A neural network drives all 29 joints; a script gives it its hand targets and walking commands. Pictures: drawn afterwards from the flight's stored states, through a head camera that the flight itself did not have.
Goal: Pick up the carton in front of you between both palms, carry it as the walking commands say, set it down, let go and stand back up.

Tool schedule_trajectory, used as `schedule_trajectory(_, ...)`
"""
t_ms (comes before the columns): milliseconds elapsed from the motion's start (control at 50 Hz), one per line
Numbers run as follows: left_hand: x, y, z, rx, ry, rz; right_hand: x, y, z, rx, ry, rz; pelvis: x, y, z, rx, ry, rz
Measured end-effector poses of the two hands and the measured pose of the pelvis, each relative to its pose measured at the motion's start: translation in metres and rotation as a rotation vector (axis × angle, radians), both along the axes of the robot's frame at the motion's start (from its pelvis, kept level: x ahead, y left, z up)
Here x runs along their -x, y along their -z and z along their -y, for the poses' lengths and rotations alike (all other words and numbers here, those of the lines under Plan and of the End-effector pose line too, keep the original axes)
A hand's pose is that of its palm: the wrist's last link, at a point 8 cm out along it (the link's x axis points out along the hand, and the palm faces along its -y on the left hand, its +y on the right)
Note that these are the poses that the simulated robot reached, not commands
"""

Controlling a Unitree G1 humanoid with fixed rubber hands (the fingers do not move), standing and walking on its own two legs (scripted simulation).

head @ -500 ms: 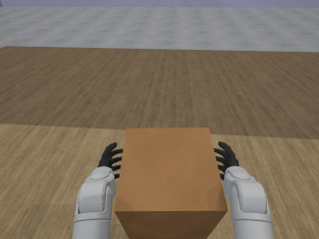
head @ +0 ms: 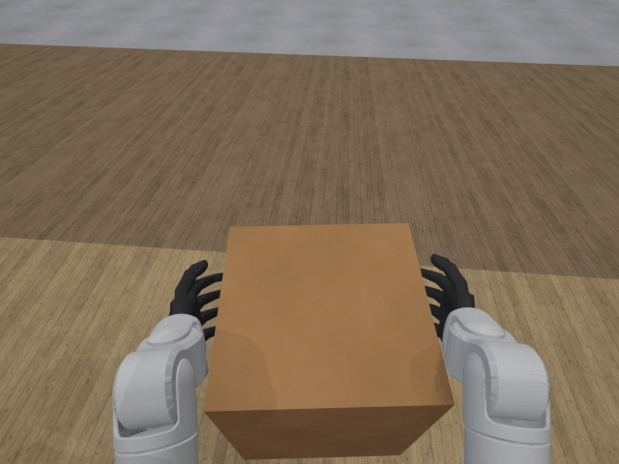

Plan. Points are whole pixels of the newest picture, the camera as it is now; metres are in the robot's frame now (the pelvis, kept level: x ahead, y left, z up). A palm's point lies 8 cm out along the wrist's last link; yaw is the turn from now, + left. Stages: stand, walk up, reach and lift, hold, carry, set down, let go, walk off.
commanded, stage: carry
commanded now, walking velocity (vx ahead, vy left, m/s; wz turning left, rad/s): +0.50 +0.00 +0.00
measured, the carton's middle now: (320, 349) +0.27 +0.01 +0.03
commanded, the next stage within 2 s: none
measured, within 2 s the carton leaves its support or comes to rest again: neither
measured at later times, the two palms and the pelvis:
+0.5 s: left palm (243, 159) +0.59 +0.15 +0.09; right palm (417, 159) +0.60 -0.15 +0.09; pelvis +0.33 -0.01 +0.00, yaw +2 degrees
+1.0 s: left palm (258, 69) +0.94 +0.17 +0.10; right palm (385, 69) +0.94 -0.13 +0.10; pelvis +0.68 +0.02 +0.00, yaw +0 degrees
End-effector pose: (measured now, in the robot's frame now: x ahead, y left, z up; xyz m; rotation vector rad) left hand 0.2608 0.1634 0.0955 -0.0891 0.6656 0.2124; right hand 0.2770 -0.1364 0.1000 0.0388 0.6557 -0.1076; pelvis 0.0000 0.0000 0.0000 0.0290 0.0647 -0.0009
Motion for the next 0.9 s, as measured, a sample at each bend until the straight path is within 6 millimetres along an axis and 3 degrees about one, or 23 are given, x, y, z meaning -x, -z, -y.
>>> schedule_trajectory(100,-0.066,0.003,-0.001,0.003,0.068,-0.072,-0.044,0.006,0.000,0.005,0.067,-0.072,-0.055,-0.010,-0.018,0.018,0.033,0.000)
schedule_trajectory(240,-0.152,-0.012,0.005,-0.003,0.134,-0.075,-0.114,-0.013,0.005,0.012,0.123,-0.076,-0.134,-0.032,-0.025,0.063,0.019,-0.016)
schedule_trajectory(380,-0.237,-0.018,0.002,-0.007,0.081,-0.019,-0.218,-0.022,0.003,0.014,0.065,-0.020,-0.230,-0.026,-0.013,0.062,0.002,-0.010)
schedule_trajectory(520,-0.340,0.008,0.014,-0.034,0.025,-0.040,-0.337,0.014,0.014,-0.013,0.007,-0.040,-0.344,0.003,0.012,0.065,-0.040,0.019)
schedule_trajectory(600,-0.381,0.019,0.017,-0.027,-0.008,-0.134,-0.388,0.026,0.017,-0.005,-0.028,-0.133,-0.389,-0.010,0.023,0.045,-0.066,0.007)
schedule_trajectory(740,-0.461,0.003,0.018,-0.037,-0.025,-0.131,-0.472,0.012,0.017,-0.001,-0.056,-0.128,-0.476,-0.032,0.027,0.003,-0.059,-0.012)
schedule_trajectory(900,-0.587,-0.017,0.012,-0.041,0.028,-0.017,-0.581,-0.008,0.012,-0.005,0.004,-0.016,-0.594,-0.025,0.007,0.006,-0.041,-0.004)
